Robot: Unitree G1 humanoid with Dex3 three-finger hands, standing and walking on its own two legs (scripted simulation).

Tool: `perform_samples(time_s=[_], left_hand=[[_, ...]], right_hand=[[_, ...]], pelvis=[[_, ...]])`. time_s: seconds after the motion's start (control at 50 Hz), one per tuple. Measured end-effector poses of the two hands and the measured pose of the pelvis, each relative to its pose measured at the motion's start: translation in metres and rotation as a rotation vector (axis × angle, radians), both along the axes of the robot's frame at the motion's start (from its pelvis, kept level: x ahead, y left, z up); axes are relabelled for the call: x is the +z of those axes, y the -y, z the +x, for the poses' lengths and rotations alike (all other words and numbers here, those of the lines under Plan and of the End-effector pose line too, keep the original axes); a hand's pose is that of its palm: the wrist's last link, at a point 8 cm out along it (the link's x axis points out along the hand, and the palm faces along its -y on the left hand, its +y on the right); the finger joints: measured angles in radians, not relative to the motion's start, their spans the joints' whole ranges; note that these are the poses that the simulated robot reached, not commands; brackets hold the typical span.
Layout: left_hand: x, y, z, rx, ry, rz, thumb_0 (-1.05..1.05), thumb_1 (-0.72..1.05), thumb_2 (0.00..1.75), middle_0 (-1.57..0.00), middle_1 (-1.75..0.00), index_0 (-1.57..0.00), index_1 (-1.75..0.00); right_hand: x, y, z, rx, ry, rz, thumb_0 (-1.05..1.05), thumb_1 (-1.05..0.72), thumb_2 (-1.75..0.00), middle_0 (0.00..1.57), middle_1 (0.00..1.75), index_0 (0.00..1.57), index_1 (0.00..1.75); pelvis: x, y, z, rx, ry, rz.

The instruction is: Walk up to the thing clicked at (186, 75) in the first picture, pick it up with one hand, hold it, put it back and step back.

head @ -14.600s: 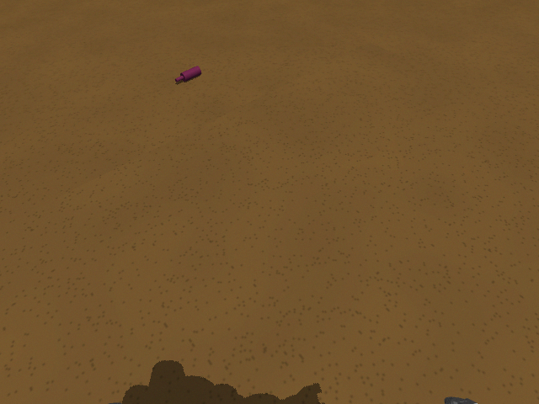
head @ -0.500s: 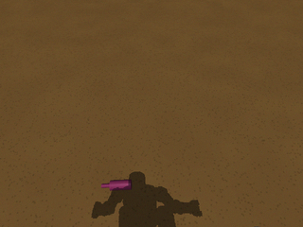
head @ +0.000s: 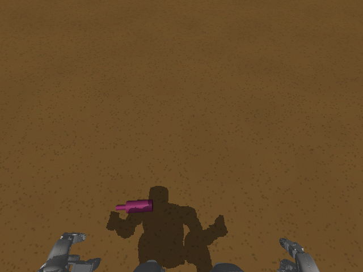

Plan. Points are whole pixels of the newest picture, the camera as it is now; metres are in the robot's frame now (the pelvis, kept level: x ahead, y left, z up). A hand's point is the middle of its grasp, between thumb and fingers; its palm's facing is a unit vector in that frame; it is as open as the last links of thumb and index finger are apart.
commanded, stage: rise first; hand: left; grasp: from above
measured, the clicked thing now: (134, 206) +0.45 +0.25 -0.72
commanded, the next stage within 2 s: none
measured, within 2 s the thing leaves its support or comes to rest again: neither
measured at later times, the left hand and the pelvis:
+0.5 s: hand out of the picture +0.12 +0.26 -0.20, palm faces -0.17 -0.87 -0.46, open 14.0 cm; pelvis -0.01 +0.00 -0.07, yaw +0 degrees
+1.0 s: hand (104, 241) +0.24 +0.29 -0.39, palm faces -0.45 -0.46 -0.76, open 14.0 cm; pelvis -0.06 -0.01 -0.25, yaw -2 degrees
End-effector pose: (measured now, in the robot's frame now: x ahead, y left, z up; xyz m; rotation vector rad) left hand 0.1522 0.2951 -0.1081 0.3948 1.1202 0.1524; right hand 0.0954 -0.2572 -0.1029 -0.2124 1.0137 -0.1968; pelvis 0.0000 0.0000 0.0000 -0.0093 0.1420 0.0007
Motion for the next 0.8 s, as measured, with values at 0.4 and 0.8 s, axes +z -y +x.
perform_samples(time_s=[0.4, 0.8], left_hand=[[-0.042, -0.005, -0.027, -0.077, -0.014, 0.070, 0.00, -0.51, 0.99, -0.07, -1.09, -0.07, -1.09], [-0.143, -0.014, 0.030, -0.416, 0.063, 0.276, 0.00, -0.54, 1.00, -0.08, -1.09, -0.07, -1.09]], right_hand=[[-0.032, -0.009, 0.046, 0.076, 0.185, -0.046, 0.01, -0.87, -0.89, 0.20, 0.30, 0.21, 0.30], [-0.138, 0.004, 0.045, 0.158, 0.182, -0.063, 0.01, -0.87, -0.89, 0.20, 0.30, 0.21, 0.30]], pelvis=[[-0.056, -0.003, -0.007, 0.007, -0.133, -0.023], [-0.157, 0.001, -0.033, -0.003, -0.336, -0.022]])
